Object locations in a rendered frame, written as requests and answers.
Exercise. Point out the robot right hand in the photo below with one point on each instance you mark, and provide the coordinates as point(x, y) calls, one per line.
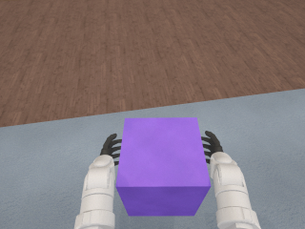
point(214, 147)

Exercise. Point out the carton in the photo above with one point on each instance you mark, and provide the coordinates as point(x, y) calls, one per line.
point(162, 169)

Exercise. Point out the right robot forearm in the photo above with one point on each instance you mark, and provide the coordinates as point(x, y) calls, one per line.
point(234, 210)

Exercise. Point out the left robot forearm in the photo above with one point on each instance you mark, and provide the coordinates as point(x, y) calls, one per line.
point(96, 210)

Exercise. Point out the robot left hand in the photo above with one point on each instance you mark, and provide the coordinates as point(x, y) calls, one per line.
point(108, 149)

